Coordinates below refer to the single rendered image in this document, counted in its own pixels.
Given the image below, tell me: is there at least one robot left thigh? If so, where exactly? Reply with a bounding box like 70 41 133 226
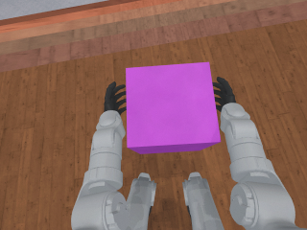
126 176 157 230

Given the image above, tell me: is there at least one right robot hand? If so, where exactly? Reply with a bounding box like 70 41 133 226
212 77 236 112

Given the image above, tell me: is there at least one robot left forearm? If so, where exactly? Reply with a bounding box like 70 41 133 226
71 110 126 227

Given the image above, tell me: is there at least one left robot hand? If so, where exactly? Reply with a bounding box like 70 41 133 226
104 81 127 115

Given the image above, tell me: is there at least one robot left upper arm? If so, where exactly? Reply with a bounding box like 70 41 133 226
71 190 130 230

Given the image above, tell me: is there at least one robot thigh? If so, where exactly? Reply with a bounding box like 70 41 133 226
182 176 224 230
126 176 157 230

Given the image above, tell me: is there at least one robot right upper arm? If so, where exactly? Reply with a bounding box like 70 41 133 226
229 181 307 230

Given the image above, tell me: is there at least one carton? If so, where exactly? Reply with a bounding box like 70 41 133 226
126 61 221 154

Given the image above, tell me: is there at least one robot right forearm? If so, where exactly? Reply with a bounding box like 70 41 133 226
220 103 295 210

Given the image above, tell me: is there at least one robot right thigh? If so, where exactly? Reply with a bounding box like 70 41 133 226
182 176 224 230

